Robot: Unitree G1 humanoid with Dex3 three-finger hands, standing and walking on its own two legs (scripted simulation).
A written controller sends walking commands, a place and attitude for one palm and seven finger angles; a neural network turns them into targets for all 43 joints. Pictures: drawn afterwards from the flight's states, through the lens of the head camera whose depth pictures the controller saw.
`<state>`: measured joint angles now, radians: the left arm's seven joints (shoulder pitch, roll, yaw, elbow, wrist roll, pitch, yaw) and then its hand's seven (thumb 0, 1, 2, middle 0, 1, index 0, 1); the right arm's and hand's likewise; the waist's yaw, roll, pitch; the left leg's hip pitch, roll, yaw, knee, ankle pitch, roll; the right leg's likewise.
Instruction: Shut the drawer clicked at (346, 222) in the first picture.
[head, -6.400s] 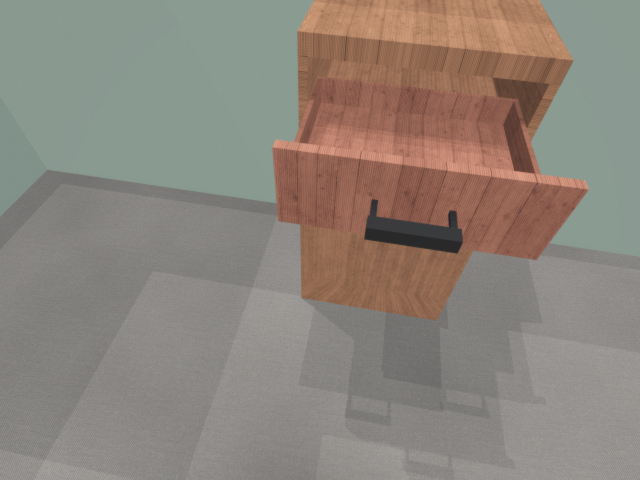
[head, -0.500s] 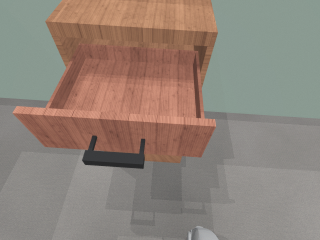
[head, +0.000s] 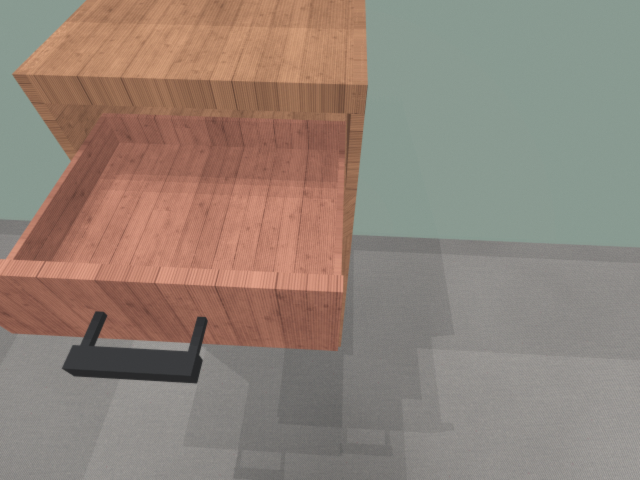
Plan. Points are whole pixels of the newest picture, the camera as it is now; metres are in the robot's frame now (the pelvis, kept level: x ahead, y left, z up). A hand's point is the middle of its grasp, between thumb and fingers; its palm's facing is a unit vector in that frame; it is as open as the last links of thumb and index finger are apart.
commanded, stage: come to a stop and stand still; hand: left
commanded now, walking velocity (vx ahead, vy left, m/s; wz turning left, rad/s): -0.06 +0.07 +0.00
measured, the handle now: (142, 343) +0.24 +0.23 +0.05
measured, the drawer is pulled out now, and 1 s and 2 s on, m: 0.29 0.29 0.29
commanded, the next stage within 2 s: look again from close up in 0.72 s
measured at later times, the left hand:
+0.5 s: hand out of the picture -0.05 +0.20 -0.17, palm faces +0.07 -0.97 -0.23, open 7.4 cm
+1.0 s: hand out of the picture -0.03 +0.17 -0.17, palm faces -0.02 -0.97 -0.25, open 7.3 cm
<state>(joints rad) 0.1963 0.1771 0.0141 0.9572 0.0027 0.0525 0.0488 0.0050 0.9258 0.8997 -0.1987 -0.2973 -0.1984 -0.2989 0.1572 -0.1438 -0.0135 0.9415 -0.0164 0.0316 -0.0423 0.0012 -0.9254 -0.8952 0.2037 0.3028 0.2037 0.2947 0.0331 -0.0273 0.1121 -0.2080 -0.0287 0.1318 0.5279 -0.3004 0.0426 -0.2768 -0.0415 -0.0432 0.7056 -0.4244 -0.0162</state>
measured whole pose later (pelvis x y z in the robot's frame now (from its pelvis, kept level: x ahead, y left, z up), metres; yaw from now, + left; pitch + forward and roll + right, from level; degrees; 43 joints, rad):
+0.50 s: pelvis -0.06 +0.01 +0.01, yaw +1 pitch +0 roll +1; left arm 0.31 0.19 0.01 0.97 0.03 0.03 0.04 0.00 0.91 0.90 -0.20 -0.30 -0.20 -0.30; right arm 0.22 -0.18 -0.02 0.97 -0.01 0.03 -0.01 0.01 -0.91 -0.90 0.20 0.30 0.20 0.29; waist 0.04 -0.02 0.05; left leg -0.15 0.01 0.07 0.46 -0.31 0.00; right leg -0.30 -0.03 -0.06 0.53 -0.23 -0.02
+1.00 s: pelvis -0.06 -0.01 -0.01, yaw +0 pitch -1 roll +1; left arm 0.27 0.15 0.00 1.07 0.01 0.00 0.03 0.01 0.93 0.90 -0.20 -0.30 -0.20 -0.30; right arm 0.34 -0.16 0.00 1.03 -0.02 -0.01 -0.01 0.01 -0.91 -0.90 0.20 0.30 0.20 0.29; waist -0.04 0.05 0.04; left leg -0.23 0.04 0.07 0.66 -0.41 -0.02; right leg -0.31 -0.04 0.02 0.70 -0.37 0.02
